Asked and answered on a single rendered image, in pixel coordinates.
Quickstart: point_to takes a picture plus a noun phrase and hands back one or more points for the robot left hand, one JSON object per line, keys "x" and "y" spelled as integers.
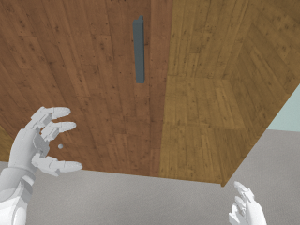
{"x": 24, "y": 151}

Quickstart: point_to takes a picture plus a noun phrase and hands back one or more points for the robot right hand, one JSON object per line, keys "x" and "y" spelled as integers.
{"x": 251, "y": 210}

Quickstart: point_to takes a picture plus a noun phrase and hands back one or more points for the wardrobe door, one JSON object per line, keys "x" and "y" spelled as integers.
{"x": 79, "y": 54}
{"x": 6, "y": 142}

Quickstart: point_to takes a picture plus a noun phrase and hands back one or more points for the robot left forearm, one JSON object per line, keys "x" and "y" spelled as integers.
{"x": 15, "y": 193}

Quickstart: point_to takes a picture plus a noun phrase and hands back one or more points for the handle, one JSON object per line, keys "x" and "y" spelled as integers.
{"x": 138, "y": 41}

